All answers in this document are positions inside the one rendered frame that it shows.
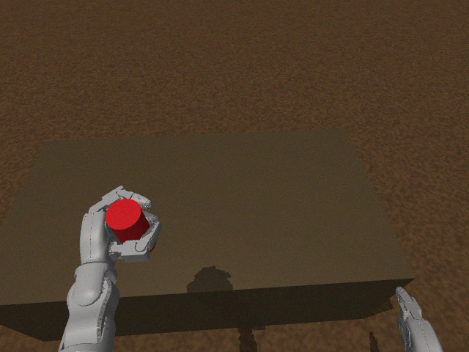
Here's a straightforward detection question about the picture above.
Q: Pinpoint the left robot hand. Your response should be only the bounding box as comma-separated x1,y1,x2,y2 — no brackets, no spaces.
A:
80,186,162,267

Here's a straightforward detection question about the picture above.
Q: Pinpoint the can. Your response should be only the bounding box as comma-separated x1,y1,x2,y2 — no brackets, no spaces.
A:
105,199,156,252

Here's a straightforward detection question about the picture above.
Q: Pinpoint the right robot hand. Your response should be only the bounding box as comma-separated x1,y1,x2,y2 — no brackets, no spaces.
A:
396,286,443,352

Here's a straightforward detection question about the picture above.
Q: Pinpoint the left robot arm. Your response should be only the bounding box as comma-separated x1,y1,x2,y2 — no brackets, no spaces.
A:
58,262,119,352

